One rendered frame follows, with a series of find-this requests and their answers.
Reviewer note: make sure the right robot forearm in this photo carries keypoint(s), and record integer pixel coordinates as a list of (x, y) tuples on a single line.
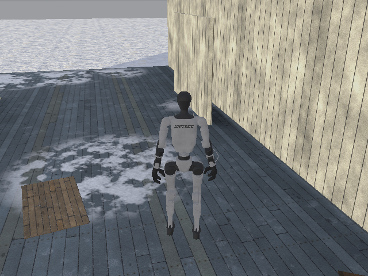
[(209, 155)]

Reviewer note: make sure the right robot foot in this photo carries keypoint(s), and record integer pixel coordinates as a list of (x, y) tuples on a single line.
[(196, 235)]

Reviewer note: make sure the robot right upper arm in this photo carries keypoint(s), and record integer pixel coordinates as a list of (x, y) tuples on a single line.
[(201, 121)]

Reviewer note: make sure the robot right hand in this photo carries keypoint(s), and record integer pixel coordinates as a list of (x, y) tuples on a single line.
[(213, 172)]

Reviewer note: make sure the robot left hand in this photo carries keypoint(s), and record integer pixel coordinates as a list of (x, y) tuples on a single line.
[(155, 175)]

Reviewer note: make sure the robot left upper arm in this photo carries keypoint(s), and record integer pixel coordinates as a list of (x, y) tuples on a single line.
[(166, 121)]

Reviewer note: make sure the left robot forearm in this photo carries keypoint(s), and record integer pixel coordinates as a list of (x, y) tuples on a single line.
[(158, 156)]

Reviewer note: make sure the robot left shin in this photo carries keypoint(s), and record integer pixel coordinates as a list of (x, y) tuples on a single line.
[(170, 210)]

